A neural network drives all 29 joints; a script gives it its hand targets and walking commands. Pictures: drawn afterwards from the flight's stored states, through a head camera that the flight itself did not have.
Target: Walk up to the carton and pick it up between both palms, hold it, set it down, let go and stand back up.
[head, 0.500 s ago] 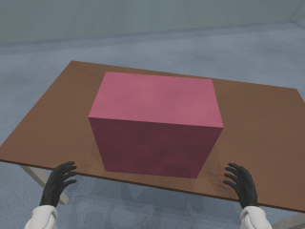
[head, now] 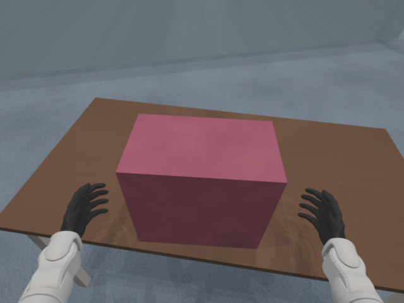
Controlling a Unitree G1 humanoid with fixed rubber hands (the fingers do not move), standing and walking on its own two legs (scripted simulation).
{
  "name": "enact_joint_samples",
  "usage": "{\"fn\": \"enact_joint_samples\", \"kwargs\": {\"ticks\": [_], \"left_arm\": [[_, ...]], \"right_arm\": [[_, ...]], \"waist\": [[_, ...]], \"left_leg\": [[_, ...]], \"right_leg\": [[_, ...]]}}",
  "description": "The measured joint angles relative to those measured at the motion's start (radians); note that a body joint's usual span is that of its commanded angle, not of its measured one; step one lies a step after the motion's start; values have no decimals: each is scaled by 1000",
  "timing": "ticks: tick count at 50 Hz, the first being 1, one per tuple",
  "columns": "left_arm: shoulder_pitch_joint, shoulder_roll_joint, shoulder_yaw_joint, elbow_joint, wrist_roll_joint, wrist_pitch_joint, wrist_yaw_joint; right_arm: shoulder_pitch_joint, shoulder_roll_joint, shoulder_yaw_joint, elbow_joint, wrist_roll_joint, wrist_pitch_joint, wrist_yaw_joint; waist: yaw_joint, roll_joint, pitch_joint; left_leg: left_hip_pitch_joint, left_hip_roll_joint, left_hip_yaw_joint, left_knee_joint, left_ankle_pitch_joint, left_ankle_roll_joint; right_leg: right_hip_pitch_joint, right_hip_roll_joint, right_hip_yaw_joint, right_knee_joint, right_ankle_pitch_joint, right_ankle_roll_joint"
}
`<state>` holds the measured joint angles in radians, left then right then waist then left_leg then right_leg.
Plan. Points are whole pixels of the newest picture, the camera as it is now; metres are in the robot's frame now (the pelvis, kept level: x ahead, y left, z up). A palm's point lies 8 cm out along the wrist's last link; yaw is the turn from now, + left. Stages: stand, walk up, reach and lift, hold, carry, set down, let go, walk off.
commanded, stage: reach and lift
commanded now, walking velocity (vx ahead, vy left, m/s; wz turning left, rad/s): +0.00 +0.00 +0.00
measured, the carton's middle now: (201, 185) +0.41 +0.02 -0.01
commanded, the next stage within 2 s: none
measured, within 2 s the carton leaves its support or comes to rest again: neither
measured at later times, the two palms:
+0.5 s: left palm (76, 174) +0.35 +0.27 +0.10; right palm (330, 186) +0.33 -0.24 +0.09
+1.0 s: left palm (82, 132) +0.41 +0.26 +0.15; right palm (339, 152) +0.38 -0.25 +0.14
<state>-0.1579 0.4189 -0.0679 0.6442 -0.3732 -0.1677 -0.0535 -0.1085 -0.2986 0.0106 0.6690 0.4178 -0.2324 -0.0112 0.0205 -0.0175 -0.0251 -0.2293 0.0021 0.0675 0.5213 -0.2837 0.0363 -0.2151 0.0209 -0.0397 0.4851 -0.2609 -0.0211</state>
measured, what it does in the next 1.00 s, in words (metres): stands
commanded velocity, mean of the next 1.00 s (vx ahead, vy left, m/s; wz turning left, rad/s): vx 0.00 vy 0.00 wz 0.00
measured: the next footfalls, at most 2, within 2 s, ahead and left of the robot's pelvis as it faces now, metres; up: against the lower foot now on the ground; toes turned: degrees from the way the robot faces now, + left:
none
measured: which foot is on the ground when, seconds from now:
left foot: down 0.00-1.00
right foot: down 0.00-1.00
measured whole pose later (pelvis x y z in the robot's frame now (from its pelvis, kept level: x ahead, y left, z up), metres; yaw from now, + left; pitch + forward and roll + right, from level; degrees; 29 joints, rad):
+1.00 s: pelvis +0.01 +0.00 +0.01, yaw +1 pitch +4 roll -1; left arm -0.67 0.51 0.08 0.58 -0.30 0.39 -0.06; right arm -0.57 -0.43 -0.02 0.56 0.45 0.26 -0.04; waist -0.04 -0.02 -0.04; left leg -0.26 0.00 0.04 0.39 -0.21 0.03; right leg -0.22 0.03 -0.04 0.32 -0.17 -0.03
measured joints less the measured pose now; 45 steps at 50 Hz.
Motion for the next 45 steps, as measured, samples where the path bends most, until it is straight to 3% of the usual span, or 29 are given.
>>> {"fn": "enact_joint_samples", "kwargs": {"ticks": [18,26,34,45], "left_arm": [[-175,29,91,-69,29,248,-19],[-281,48,125,-65,47,340,-29],[-337,63,148,-111,63,441,-23],[-454,82,162,-84,76,529,-19]], "right_arm": [[-150,-3,-43,-140,-40,250,-63],[-244,-28,-37,-141,-23,333,-74],[-300,-67,-43,-158,-4,403,-64],[-407,-115,-35,-135,21,472,-45]], "waist": [[-15,-1,9],[-30,-3,13],[-45,-1,9],[-61,-1,-10]], "left_leg": [[34,-2,-16,-90,54,-9],[19,-1,-23,-104,65,-10],[13,0,-26,-116,69,-10],[-13,-1,-27,-127,73,-8]], "right_leg": [[37,6,-5,-89,49,-9],[28,8,-8,-113,64,-10],[28,11,-7,-139,75,-9],[6,13,-4,-158,85,-6]]}}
